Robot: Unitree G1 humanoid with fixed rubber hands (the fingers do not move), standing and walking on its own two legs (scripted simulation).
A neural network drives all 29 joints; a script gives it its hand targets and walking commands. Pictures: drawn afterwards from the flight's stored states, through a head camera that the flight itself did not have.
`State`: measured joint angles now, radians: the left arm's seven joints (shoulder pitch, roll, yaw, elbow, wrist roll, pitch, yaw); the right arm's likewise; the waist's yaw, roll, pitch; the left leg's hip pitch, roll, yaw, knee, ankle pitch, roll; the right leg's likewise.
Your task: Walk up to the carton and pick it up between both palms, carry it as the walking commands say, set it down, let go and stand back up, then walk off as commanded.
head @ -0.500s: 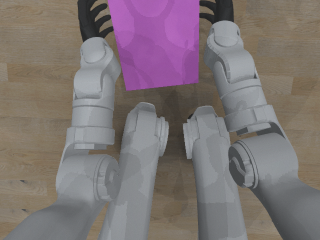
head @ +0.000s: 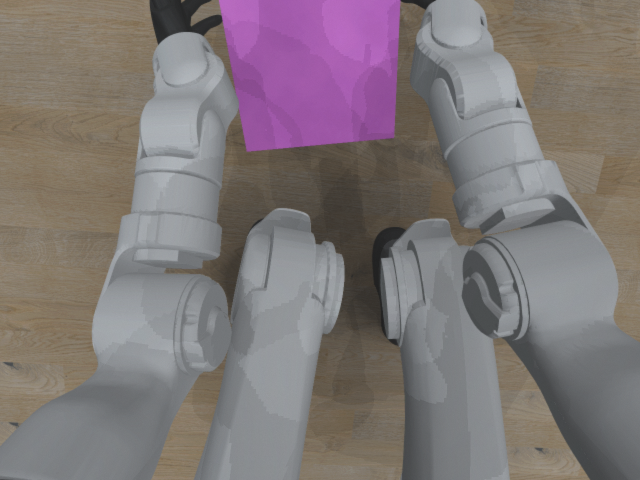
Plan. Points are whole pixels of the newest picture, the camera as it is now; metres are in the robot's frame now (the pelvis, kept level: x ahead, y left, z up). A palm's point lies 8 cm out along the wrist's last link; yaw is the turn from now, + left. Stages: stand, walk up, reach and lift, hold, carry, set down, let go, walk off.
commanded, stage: set down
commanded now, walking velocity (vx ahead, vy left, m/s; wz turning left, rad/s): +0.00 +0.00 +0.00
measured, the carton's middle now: (308, 36) +0.53 +0.06 -0.27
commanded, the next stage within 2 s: none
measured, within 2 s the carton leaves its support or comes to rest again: rests again in 1.12 s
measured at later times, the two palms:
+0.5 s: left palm (165, 15) +0.51 +0.19 -0.18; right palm out of the picture +0.56 -0.06 -0.18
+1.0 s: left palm (193, 33) +0.51 +0.18 -0.21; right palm out of the picture +0.56 -0.08 -0.20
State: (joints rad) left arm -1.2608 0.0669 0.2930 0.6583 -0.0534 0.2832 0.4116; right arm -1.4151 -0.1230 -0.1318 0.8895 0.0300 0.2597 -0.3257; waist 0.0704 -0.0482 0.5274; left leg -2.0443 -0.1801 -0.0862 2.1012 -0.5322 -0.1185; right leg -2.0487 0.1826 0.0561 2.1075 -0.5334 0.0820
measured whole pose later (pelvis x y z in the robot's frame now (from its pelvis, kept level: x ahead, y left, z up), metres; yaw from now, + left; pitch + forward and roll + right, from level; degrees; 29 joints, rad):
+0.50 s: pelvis +0.03 +0.00 -0.03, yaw +0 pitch +35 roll +2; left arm -1.20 0.08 0.44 0.86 0.06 0.17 0.15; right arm -1.35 -0.08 -0.27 1.02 -0.11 0.14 -0.17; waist 0.09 -0.03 0.27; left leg -2.21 -0.14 -0.04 2.21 -0.62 -0.09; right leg -2.23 0.17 0.06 2.22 -0.61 0.07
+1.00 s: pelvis +0.04 +0.00 -0.04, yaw +0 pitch +35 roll +3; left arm -1.18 0.08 0.36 0.92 0.00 0.12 0.14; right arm -1.33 -0.14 -0.19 1.09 -0.02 0.09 -0.19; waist 0.09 -0.06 0.30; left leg -2.20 -0.12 -0.04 2.24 -0.65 -0.10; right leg -2.23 0.17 0.04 2.26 -0.63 0.04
